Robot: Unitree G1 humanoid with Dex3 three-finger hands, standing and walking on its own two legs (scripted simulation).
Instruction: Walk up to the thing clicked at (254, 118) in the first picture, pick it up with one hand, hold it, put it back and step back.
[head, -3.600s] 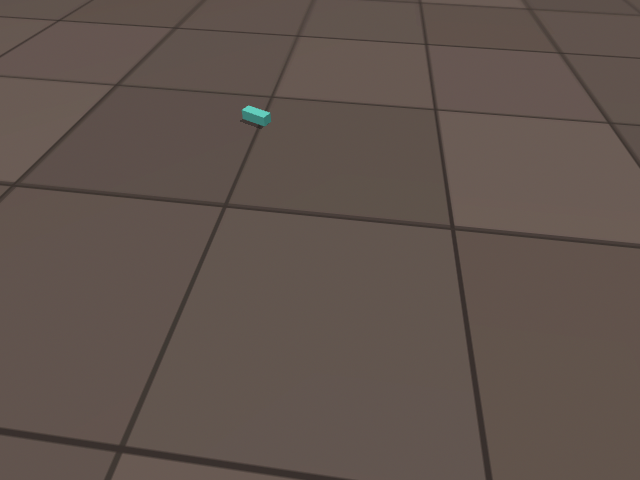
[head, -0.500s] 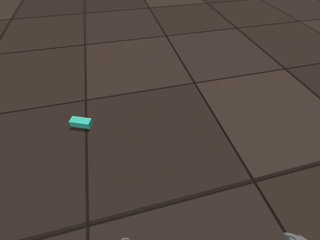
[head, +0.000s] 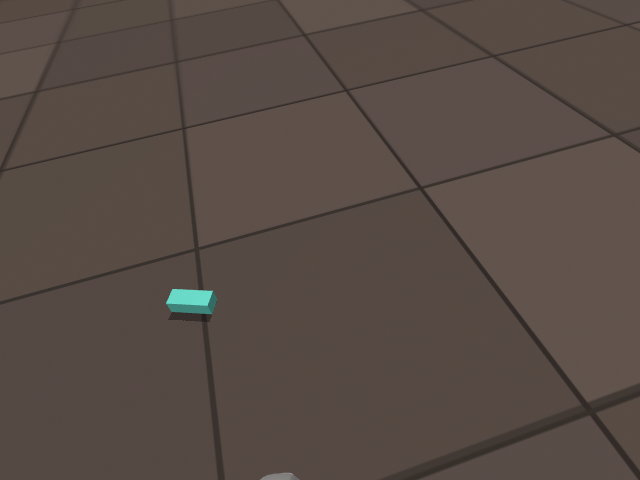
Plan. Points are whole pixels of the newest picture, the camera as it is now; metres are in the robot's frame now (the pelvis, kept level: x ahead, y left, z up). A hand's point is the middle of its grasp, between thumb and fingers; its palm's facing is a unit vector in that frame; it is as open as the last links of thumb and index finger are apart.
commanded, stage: walk up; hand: left
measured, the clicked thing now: (192, 301) +0.88 +0.59 -0.72
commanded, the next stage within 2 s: none
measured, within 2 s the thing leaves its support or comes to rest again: neither
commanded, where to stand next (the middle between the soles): +0.46 +0.38 m, yaw -5 degrees
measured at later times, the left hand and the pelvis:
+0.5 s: hand (50, 428) +0.25 +0.45 -0.13, palm faces -0.11 -0.87 -0.48, open 7.4 cm; pelvis +0.15 +0.17 +0.00, yaw -2 degrees
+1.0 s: hand out of the picture +0.32 +0.68 -0.14, palm faces -0.05 -0.81 -0.59, open 7.4 cm; pelvis +0.27 +0.34 -0.02, yaw -2 degrees
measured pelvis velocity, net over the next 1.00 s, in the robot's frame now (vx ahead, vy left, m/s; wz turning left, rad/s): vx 0.27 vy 0.34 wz -0.04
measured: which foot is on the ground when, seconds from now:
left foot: up 0.00-0.18, down 0.20-0.54, up 0.56-0.90, down 0.92-1.00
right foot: down 0.00-0.20, up 0.22-0.52, down 0.54-0.92, up 0.94-1.00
